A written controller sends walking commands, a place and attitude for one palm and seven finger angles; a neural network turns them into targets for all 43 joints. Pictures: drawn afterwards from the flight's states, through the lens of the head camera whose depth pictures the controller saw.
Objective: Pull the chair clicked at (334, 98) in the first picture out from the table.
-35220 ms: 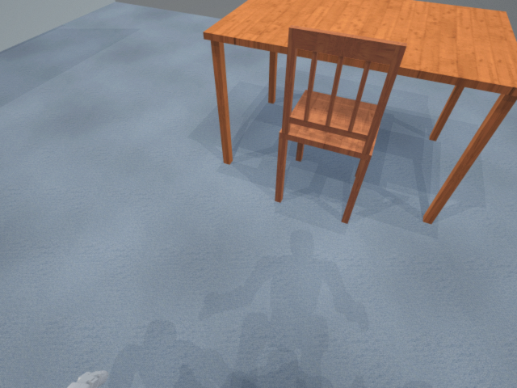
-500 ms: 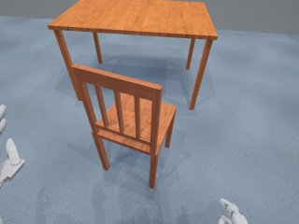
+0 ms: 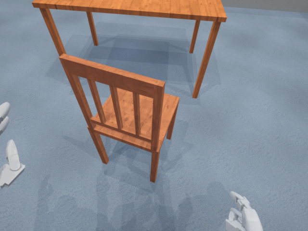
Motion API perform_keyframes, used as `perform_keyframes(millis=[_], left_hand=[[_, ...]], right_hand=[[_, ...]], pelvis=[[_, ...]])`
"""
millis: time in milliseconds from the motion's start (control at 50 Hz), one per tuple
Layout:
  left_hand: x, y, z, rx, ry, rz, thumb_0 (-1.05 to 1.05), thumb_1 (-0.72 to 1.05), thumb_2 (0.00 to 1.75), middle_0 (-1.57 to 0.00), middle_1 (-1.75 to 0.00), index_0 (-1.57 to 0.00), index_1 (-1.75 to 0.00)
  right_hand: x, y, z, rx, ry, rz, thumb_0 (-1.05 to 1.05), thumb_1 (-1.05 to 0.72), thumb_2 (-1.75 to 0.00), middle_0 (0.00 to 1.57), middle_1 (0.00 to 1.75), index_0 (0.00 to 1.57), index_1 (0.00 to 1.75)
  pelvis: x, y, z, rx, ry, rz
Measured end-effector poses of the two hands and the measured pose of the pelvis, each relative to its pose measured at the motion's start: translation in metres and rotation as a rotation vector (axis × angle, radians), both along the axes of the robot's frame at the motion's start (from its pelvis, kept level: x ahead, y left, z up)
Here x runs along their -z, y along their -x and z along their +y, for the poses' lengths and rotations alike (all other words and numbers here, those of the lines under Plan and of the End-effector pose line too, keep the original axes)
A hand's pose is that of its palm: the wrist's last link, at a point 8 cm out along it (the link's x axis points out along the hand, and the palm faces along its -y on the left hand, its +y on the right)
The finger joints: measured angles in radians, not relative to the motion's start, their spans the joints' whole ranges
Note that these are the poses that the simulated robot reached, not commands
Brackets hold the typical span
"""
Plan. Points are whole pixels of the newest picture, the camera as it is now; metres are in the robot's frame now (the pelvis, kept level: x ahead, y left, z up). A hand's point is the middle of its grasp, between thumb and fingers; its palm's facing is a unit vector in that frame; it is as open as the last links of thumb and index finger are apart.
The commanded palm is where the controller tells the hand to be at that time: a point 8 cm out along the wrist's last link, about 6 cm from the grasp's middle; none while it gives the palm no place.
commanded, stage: stop stepping back and stand still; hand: left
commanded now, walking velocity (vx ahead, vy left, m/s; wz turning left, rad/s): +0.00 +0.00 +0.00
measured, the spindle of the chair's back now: (117, 108) +0.56 +0.17 -0.11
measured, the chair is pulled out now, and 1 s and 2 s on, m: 0.60 0.60 0.60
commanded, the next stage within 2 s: let the arm hang, fingers relaxed in 0.10 s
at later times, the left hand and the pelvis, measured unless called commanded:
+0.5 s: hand out of the picture +0.05 +0.16 -0.16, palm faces +0.08 -0.99 -0.14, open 7.0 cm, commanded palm none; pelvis -0.03 +0.00 +0.00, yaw +1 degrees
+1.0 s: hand out of the picture -0.04 +0.18 -0.17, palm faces +0.02 -0.97 -0.23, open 7.4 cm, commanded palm none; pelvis -0.03 +0.00 +0.00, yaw +0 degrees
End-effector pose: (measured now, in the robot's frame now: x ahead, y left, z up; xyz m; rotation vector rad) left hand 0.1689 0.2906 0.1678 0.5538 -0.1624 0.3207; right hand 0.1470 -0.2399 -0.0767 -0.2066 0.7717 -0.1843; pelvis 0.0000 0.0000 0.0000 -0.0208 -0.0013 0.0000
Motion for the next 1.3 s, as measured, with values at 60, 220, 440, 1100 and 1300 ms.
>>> perform_keyframes(millis=[60, 220, 440, 1100, 1300], left_hand=[[-0.009, 0.003, -0.004, 0.017, -0.023, -0.027, 0.02, 0.88, 0.90, -0.21, -0.30, -0.22, -0.30], [-0.014, 0.011, 0.005, -0.017, -0.079, -0.017, 0.01, 0.88, 0.90, -0.21, -0.30, -0.22, -0.30], [0.283, 0.098, -0.063, -0.121, 0.489, 1.132, 0.01, 0.91, 0.90, -0.19, -0.30, -0.20, -0.29], [0.306, 0.204, -0.080, -0.290, 0.544, 1.476, 0.01, 0.92, 0.90, -0.20, -0.30, -0.20, -0.30], [0.308, 0.197, -0.081, -0.293, 0.560, 1.473, 0.02, 0.93, 0.90, -0.20, -0.30, -0.21, -0.30]], right_hand=[[-0.002, -0.003, -0.001, -0.007, 0.006, -0.004, 0.01, -0.91, -0.90, 0.21, 0.30, 0.21, 0.30], [0.001, -0.004, 0.003, -0.020, -0.038, -0.031, 0.01, -0.91, -0.90, 0.20, 0.30, 0.21, 0.30], [0.051, 0.085, 0.014, -0.028, -0.085, 0.289, 0.01, -0.91, -0.90, 0.20, 0.30, 0.20, 0.30], [0.073, 0.196, 0.040, 0.072, -0.173, 0.626, 0.01, -0.91, -0.90, 0.20, 0.30, 0.20, 0.30], [0.069, 0.191, 0.030, 0.090, -0.143, 0.637, 0.01, -0.92, -0.90, 0.20, 0.30, 0.20, 0.30]], pelvis=[[0.000, 0.001, -0.002, -0.001, 0.000, -0.001], [-0.001, 0.006, -0.001, -0.008, -0.001, 0.005], [0.008, 0.026, 0.003, -0.015, -0.031, -0.005], [-0.002, 0.026, -0.003, 0.003, -0.021, -0.020], [-0.002, 0.019, -0.005, 0.000, -0.017, -0.021]])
